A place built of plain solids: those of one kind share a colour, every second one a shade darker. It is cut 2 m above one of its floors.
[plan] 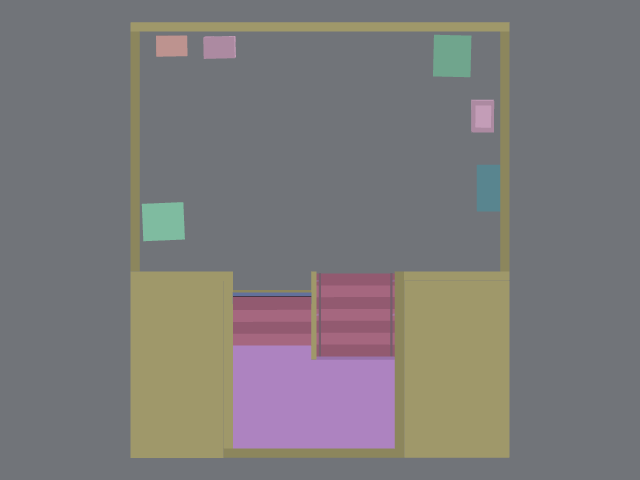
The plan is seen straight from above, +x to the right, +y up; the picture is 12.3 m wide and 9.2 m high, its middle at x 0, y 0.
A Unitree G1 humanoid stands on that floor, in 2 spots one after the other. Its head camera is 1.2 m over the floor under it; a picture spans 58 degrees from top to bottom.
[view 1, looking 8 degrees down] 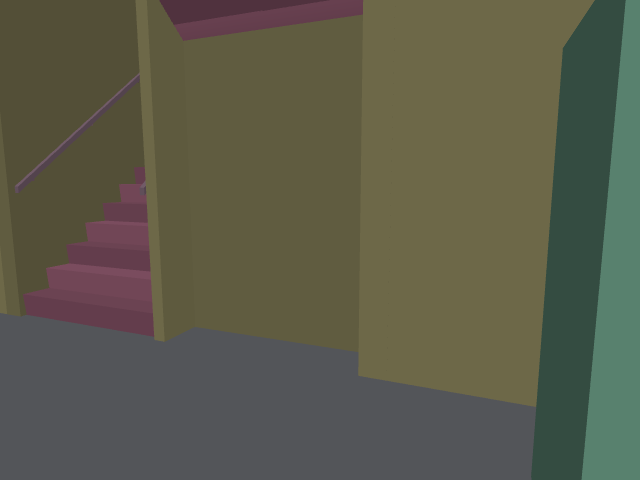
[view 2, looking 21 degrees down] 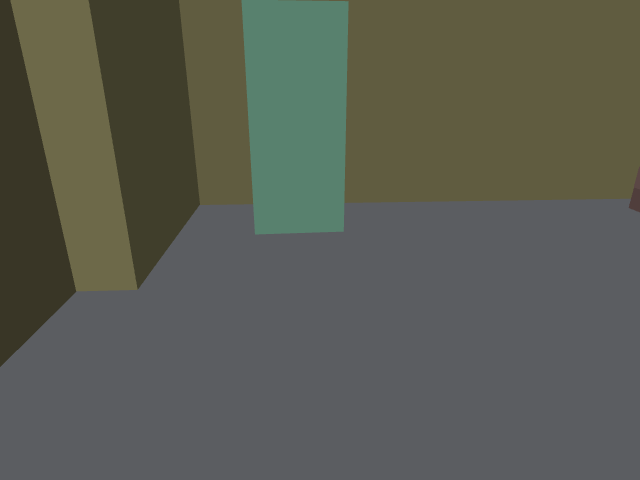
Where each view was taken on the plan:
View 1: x -2.40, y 1.83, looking -68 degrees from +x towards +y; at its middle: wall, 3.03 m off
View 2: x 0.68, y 0.36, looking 177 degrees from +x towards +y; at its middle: ground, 3.35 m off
